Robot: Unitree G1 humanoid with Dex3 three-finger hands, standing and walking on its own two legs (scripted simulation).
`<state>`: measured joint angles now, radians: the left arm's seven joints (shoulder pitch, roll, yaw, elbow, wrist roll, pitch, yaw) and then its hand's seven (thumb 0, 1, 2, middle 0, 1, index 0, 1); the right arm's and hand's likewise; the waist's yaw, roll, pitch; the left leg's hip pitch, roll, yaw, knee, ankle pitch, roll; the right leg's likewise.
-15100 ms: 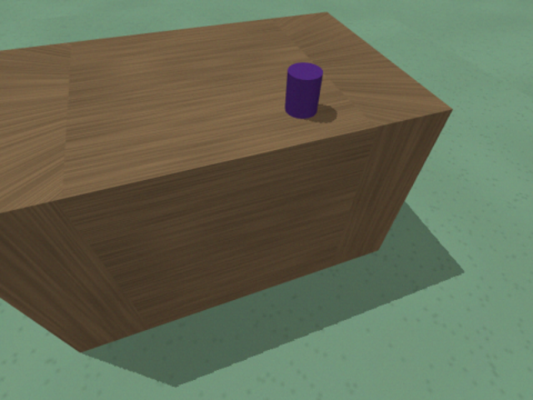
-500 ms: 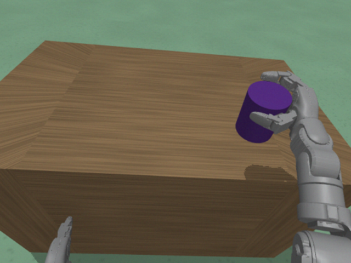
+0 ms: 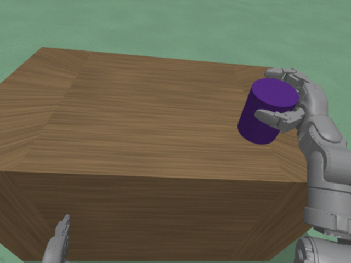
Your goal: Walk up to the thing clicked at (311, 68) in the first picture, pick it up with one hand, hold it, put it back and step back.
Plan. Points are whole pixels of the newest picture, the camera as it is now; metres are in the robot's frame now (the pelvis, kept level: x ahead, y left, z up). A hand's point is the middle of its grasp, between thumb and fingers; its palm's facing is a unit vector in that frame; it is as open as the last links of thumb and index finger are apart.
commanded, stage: lift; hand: right
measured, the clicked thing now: (264, 112) +0.37 -0.17 +0.22
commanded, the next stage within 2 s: hold in 0.16 s
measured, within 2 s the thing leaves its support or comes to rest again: neither
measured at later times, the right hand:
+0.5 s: hand (285, 101) +0.34 -0.18 +0.27, palm faces +0.09 +1.00 -0.03, open 11.7 cm
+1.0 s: hand (285, 105) +0.32 -0.17 +0.27, palm faces +0.07 +1.00 -0.03, open 11.7 cm
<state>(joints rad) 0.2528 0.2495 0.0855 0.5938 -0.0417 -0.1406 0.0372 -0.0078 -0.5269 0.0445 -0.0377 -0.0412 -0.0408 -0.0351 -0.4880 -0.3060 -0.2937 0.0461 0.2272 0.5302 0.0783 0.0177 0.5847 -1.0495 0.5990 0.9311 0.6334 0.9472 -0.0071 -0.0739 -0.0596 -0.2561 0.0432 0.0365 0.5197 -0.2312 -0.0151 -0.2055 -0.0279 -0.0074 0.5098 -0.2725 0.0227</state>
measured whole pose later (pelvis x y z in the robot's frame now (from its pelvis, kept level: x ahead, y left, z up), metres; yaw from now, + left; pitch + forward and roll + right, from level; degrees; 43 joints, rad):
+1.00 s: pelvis +0.00 +0.00 +0.00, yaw -1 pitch -3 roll +0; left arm 0.23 0.25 0.08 0.67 -0.05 -0.21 0.03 -0.01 -0.53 0.05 -0.05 -0.04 -0.05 -0.04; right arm -0.42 -0.30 -0.31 -0.17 0.27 0.70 0.09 0.02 0.59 -1.05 0.60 0.93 0.63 0.95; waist -0.02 -0.09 -0.08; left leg -0.24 0.05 0.05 0.52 -0.24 -0.02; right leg -0.20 -0.02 0.00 0.52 -0.27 0.02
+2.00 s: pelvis +0.00 +0.00 +0.00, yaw -1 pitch -3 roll +0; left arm 0.24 0.25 0.09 0.64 -0.04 -0.21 0.03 -0.01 -0.53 0.05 -0.05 -0.05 -0.05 -0.04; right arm -0.43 -0.29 -0.31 -0.16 0.25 0.69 0.06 0.02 0.59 -1.05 0.60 0.94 0.63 0.95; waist -0.01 -0.08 -0.07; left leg -0.24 0.05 0.05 0.53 -0.23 -0.01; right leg -0.20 -0.03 0.00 0.52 -0.27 0.02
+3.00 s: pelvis +0.00 +0.00 +0.00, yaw +0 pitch -3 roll +0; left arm 0.24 0.25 0.08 0.64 -0.05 -0.18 0.02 -0.01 -0.54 0.05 -0.05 -0.05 -0.05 -0.04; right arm -0.44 -0.28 -0.29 -0.13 0.25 0.68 0.05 0.02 0.59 -1.05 0.59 0.94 0.63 0.96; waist -0.01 -0.09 -0.07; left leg -0.23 0.05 0.04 0.51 -0.23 -0.02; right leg -0.19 -0.03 0.00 0.51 -0.27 0.02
